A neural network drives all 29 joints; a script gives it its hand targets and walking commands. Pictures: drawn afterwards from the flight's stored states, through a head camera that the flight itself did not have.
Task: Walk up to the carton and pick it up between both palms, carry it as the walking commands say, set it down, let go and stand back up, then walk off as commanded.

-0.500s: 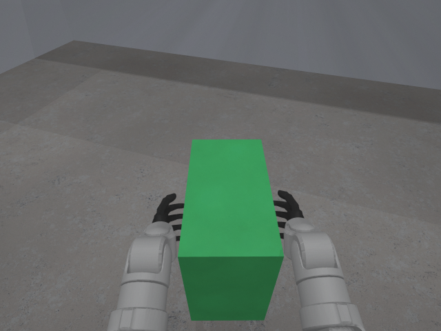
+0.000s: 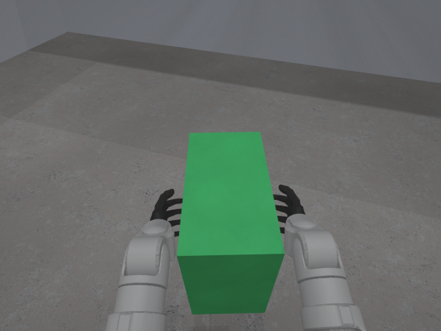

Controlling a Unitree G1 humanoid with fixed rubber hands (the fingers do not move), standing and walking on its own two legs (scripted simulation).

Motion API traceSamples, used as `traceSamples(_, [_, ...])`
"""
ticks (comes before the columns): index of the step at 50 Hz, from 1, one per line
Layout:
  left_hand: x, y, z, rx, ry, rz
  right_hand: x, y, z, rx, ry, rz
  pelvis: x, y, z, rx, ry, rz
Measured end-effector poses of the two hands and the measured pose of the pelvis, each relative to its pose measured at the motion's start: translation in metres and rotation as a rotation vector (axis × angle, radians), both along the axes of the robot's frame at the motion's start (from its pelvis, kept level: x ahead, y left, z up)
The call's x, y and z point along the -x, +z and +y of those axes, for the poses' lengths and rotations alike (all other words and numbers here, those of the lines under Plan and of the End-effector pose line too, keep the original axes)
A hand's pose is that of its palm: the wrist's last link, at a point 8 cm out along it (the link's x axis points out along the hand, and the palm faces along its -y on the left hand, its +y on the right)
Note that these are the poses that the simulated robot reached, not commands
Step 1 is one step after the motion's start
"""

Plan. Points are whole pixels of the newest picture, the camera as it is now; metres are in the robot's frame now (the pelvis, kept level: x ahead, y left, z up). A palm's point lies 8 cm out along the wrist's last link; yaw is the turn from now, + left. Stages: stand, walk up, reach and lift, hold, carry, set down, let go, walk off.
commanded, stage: carry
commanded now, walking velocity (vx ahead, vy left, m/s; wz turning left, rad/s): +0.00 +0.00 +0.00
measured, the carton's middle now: (226, 221) +0.36 +0.00 -0.02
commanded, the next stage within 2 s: hold in 0.30 s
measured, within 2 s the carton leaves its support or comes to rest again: neither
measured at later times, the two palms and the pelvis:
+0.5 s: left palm (158, 235) +0.29 +0.13 +0.04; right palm (292, 236) +0.29 -0.12 +0.04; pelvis -0.01 +0.01 +0.00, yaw -3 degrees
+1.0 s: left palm (172, 220) +0.31 +0.10 +0.07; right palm (310, 230) +0.29 -0.14 +0.07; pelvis +0.00 +0.00 +0.01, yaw -5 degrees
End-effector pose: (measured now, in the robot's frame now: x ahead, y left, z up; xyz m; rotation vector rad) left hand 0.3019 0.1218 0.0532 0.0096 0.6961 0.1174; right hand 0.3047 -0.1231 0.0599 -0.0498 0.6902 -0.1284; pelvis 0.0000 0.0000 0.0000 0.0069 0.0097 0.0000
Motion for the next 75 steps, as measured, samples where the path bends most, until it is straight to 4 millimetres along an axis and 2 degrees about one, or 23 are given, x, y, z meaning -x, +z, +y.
traceSamples(8, [0.001, 0.008, 0.000, -0.005, -0.001, -0.019, 0.002, 0.006, 0.000, -0.010, -0.004, -0.019, 0.000, 0.000, 0.002, -0.001, 0.000, -0.009])
traceSamples(16, [0.007, 0.005, 0.004, -0.011, 0.001, -0.001, 0.007, 0.003, 0.004, -0.005, 0.006, -0.001, 0.003, 0.001, 0.003, 0.003, 0.002, -0.021])
traceSamples(22, [0.010, -0.011, 0.005, -0.025, -0.005, 0.051, 0.015, -0.021, 0.005, -0.008, 0.009, 0.052, 0.008, 0.002, 0.006, 0.012, -0.041, -0.140])
traceSamples(24, [0.009, -0.012, 0.005, -0.002, 0.004, 0.053, 0.017, -0.021, 0.005, -0.003, 0.000, 0.055, 0.009, 0.002, 0.006, 0.014, -0.049, -0.158])
traceSamples(32, [-0.010, 0.020, -0.008, 0.022, -0.029, -0.045, 0.010, 0.009, -0.007, -0.043, -0.076, -0.045, 0.006, 0.002, 0.007, 0.015, -0.059, -0.204])
traceSamples(36, [-0.016, 0.029, -0.016, -0.002, -0.062, -0.045, 0.009, 0.014, -0.015, -0.028, -0.077, -0.043, 0.002, 0.004, 0.007, 0.013, -0.070, -0.225])
traceSamples(43, [-0.014, 0.024, -0.025, -0.030, -0.101, -0.031, 0.015, 0.009, -0.024, -0.016, -0.085, -0.027, -0.005, 0.008, 0.004, 0.011, -0.086, -0.224])
traceSamples(54, [-0.004, 0.013, -0.020, 0.015, -0.059, -0.021, 0.017, 0.009, -0.020, 0.000, -0.066, -0.015, 0.001, 0.007, -0.002, 0.007, -0.080, -0.205])
traceSamples(61, [-0.008, 0.014, -0.016, 0.015, -0.047, -0.015, 0.014, 0.004, -0.016, -0.020, -0.070, -0.010, 0.004, 0.005, -0.003, 0.010, -0.071, -0.211])
traceSamples(66, [-0.015, 0.009, -0.010, 0.048, -0.025, -0.007, 0.005, 0.003, -0.010, -0.012, -0.065, -0.002, 0.003, 0.001, -0.005, 0.009, -0.100, -0.221])
traceSamples(75, [-0.025, -0.016, -0.002, 0.046, -0.017, 0.014, -0.015, -0.014, -0.003, 0.010, -0.036, 0.020, -0.011, 0.003, -0.003, 0.012, -0.101, -0.181])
